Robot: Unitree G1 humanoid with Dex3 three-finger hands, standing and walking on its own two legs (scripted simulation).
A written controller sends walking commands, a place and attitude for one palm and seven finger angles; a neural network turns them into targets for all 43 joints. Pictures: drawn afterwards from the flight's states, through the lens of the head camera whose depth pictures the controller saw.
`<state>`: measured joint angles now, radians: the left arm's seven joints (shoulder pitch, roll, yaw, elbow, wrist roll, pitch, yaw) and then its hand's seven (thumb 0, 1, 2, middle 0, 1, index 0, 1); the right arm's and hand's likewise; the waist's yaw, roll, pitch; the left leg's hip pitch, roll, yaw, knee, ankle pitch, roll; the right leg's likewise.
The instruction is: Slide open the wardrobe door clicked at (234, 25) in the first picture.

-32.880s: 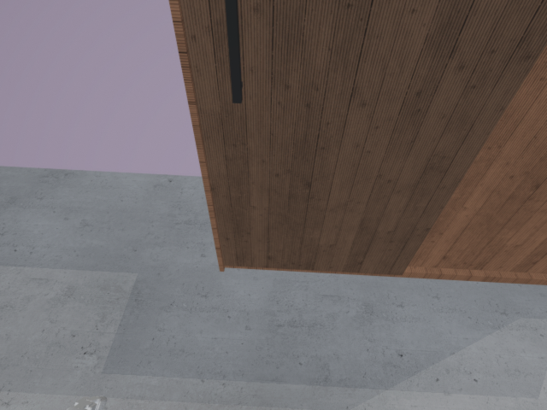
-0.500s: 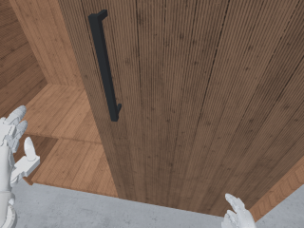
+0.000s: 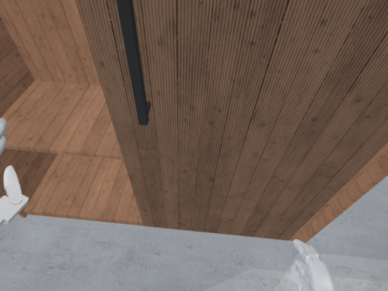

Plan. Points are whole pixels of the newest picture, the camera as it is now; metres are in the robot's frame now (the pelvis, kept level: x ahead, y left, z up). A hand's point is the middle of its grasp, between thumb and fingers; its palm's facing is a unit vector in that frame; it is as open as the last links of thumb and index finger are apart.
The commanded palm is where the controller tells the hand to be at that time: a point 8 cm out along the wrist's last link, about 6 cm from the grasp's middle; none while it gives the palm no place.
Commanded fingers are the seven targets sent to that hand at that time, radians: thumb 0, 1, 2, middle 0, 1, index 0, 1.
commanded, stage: step back with the hand held close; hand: left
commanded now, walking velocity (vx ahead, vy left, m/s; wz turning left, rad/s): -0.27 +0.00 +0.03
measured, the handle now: (137, 59) +0.48 +0.16 +0.23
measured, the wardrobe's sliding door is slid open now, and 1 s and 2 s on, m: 0.64 0.64 0.64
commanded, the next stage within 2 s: stop stepping back and stand still in 0.54 s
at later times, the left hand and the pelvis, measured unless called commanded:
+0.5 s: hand out of the picture +0.12 +0.29 +0.18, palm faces +0.50 -0.75 -0.43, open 7.4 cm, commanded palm +0.06 +0.31 +0.18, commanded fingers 0.00 0.90 0.90 -0.20 -0.30 -0.20 -0.30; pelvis -0.07 +0.01 -0.01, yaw +2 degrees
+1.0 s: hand out of the picture +0.06 +0.32 +0.16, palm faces +0.39 -0.80 -0.46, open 7.4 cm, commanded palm +0.00 +0.34 +0.18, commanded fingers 0.00 0.90 0.90 -0.20 -0.30 -0.20 -0.30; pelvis -0.15 +0.05 +0.01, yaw -2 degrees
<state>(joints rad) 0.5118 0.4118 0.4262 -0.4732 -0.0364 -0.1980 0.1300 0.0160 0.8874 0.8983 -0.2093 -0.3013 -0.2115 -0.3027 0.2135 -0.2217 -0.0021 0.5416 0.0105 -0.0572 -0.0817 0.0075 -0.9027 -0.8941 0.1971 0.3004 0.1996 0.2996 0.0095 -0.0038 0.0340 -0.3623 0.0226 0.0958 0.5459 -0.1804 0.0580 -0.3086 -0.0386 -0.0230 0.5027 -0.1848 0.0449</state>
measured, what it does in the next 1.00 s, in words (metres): walks backwards: right foot, then left foot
